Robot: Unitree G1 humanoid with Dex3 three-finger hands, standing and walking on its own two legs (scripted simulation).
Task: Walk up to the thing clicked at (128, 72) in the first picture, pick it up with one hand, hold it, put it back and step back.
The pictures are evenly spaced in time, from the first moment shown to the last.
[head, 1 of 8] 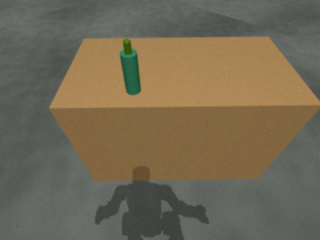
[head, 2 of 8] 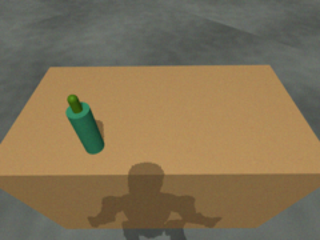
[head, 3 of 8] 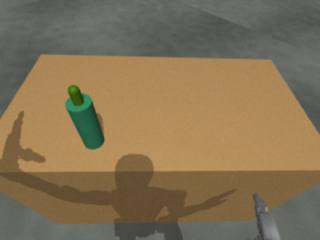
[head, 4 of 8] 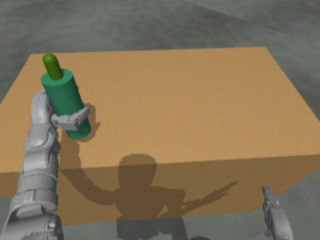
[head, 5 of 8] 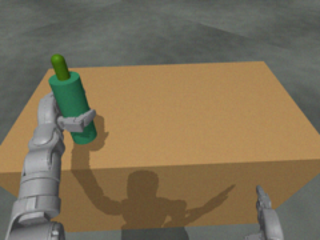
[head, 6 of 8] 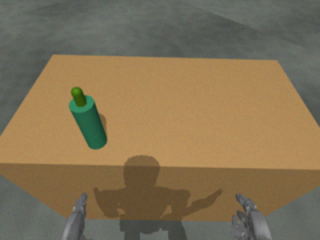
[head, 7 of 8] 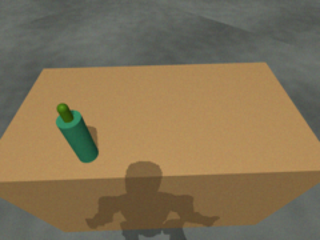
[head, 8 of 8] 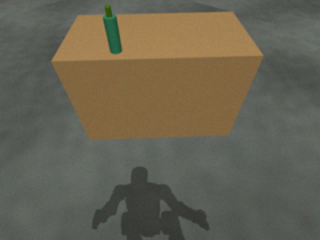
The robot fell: no
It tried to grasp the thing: yes
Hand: left
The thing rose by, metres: 0.21
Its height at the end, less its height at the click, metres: +0.00
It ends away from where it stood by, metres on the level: 0.02
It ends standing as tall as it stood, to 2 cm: yes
